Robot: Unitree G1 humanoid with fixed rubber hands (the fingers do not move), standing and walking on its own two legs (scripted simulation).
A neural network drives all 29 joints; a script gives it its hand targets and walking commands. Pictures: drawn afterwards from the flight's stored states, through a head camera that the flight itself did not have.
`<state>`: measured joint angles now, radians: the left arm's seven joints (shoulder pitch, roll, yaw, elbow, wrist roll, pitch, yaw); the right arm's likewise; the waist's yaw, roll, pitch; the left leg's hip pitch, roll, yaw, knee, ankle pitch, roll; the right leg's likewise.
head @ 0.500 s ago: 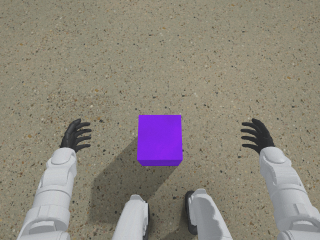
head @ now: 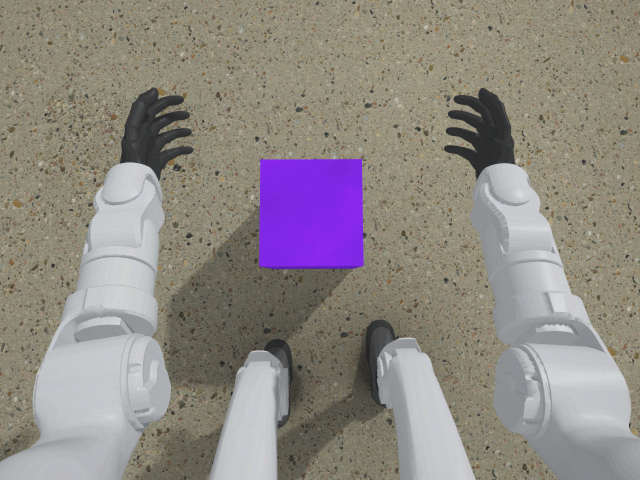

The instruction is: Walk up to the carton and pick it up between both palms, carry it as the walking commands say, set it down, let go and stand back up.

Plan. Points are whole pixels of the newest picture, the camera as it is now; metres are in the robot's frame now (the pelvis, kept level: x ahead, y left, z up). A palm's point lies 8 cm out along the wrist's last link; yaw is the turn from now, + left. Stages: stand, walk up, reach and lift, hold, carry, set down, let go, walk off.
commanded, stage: reach and lift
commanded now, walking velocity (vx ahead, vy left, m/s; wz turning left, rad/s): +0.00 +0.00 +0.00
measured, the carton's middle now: (312, 221) +0.47 +0.02 -0.53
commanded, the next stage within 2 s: none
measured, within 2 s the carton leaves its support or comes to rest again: neither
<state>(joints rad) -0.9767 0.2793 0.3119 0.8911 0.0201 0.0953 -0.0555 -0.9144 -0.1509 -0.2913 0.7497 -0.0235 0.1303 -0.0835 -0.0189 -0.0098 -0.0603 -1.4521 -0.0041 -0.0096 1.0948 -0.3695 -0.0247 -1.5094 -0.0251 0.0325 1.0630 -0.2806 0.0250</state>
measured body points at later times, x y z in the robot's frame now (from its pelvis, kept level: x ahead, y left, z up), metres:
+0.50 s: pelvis -0.02 +0.00 -0.08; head +0.30 +0.00 +0.24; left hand +0.50 +0.20 -0.21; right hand +0.48 -0.19 -0.21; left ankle +0.05 +0.13 -0.62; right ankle +0.08 -0.13 -0.62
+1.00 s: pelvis -0.04 +0.00 -0.21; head +0.30 +0.01 +0.08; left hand +0.50 +0.19 -0.36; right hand +0.48 -0.19 -0.36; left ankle +0.05 +0.13 -0.62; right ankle +0.08 -0.13 -0.62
